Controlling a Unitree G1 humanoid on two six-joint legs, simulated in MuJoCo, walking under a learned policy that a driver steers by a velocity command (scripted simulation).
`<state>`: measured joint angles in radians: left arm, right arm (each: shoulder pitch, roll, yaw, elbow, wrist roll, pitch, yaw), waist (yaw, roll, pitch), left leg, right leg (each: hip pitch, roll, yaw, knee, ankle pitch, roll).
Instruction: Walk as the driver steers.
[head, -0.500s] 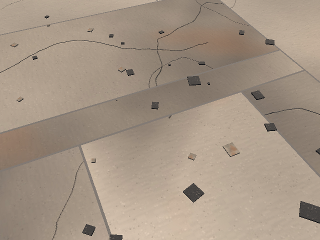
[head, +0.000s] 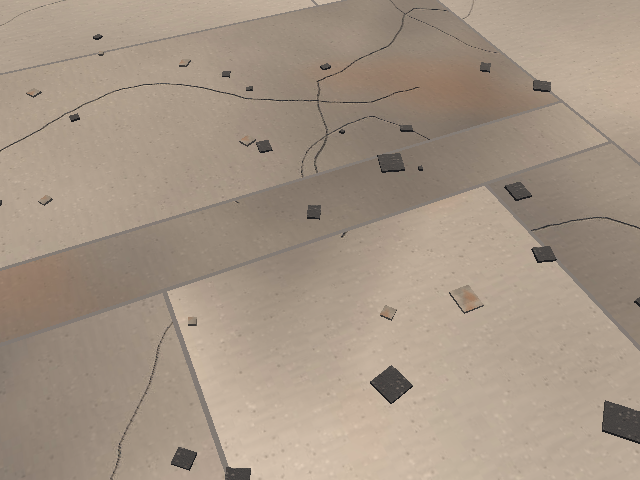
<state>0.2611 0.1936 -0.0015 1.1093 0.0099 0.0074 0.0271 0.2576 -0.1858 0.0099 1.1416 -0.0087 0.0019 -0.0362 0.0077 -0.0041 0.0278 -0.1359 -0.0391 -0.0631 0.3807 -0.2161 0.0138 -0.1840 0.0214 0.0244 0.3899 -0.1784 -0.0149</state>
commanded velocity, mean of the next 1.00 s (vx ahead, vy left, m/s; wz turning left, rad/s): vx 0.29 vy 0.00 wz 0.00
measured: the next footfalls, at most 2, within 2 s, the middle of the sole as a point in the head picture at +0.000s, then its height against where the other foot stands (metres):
left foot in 0.90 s outside the picture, level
right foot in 1.44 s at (390, 401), level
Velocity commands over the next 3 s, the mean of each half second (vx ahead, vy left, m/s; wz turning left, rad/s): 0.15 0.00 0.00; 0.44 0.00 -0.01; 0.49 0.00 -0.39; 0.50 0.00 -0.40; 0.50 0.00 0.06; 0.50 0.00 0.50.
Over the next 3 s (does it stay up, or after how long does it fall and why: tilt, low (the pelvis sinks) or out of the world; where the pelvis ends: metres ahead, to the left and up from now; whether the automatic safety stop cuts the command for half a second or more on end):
stays up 1.36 -0.31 -0.01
